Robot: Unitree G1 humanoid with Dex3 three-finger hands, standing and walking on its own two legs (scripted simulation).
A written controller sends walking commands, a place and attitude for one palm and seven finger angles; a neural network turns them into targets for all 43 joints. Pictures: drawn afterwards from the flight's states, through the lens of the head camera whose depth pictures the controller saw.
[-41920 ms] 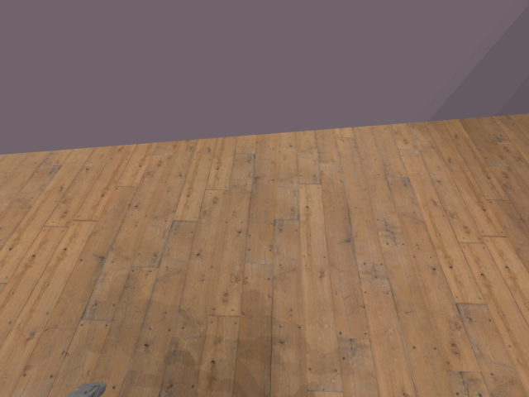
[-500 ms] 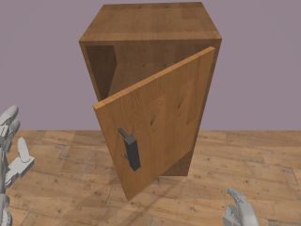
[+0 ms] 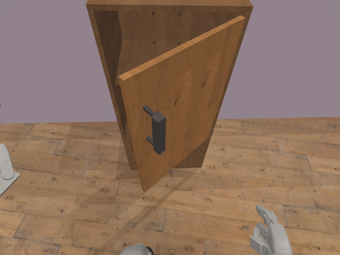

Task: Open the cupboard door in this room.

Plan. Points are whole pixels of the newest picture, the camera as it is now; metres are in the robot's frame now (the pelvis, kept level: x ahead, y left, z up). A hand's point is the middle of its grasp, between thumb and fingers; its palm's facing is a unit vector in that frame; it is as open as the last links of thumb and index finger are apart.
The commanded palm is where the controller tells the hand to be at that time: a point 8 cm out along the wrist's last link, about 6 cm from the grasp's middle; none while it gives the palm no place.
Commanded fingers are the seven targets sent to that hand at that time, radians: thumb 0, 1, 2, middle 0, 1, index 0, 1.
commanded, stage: step back with the hand held close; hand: left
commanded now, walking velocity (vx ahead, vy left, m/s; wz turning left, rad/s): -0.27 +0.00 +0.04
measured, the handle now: (153, 130) +0.40 +0.07 +0.04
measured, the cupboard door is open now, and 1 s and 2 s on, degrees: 41 41 41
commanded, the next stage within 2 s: stop stepping back and stand still in 0.32 s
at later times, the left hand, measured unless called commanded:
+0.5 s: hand out of the picture +0.07 +0.26 +0.19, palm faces +0.50 -0.77 -0.41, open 7.5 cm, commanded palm +0.01 +0.30 +0.19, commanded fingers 0.00 0.90 0.90 -0.20 -0.30 -0.20 -0.30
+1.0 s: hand out of the picture +0.01 +0.23 +0.18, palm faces +0.34 -0.80 -0.50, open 7.5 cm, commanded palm -0.05 +0.28 +0.19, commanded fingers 0.00 0.90 0.90 -0.20 -0.30 -0.20 -0.30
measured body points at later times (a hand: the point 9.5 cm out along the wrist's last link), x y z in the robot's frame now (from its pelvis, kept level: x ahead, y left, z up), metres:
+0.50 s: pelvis -0.12 -0.01 +0.00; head -0.10 +0.01 +0.45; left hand +0.04 +0.30 +0.21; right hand +0.07 -0.21 -0.08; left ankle +0.05 +0.10 -0.73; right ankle -0.22 -0.12 -0.69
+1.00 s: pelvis -0.20 -0.01 +0.01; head -0.20 -0.01 +0.46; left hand -0.01 +0.27 +0.21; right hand -0.08 -0.27 -0.07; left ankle -0.12 +0.10 -0.72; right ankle -0.24 -0.11 -0.73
